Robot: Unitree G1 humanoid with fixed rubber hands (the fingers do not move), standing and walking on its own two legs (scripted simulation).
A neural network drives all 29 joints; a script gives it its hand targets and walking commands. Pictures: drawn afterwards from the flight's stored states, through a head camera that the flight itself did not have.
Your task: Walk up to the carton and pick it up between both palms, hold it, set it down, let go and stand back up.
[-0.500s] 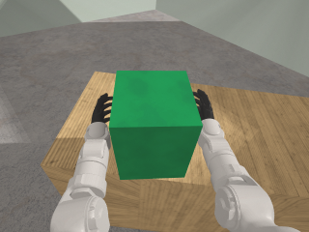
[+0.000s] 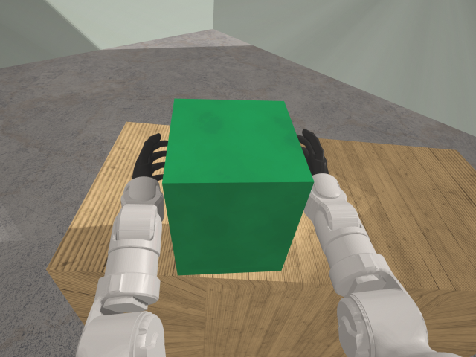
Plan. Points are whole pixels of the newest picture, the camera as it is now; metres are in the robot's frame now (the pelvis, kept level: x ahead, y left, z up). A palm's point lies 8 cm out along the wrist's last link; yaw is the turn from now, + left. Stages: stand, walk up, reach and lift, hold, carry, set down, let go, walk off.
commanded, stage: reach and lift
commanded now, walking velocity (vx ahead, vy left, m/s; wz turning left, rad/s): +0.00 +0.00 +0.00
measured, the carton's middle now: (230, 189) +0.40 +0.01 +0.10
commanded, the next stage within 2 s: hold in 1.50 s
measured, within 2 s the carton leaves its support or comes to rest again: neither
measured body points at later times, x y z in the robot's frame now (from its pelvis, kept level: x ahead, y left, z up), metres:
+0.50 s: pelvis -0.01 +0.00 +0.00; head -0.05 +0.04 +0.45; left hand +0.38 +0.15 +0.17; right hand +0.38 -0.15 +0.19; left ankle +0.02 +0.12 -0.75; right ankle +0.01 -0.12 -0.75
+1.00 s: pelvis +0.00 +0.00 +0.00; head -0.05 +0.04 +0.44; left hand +0.39 +0.15 +0.19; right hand +0.39 -0.14 +0.21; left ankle +0.02 +0.12 -0.75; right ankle +0.01 -0.12 -0.75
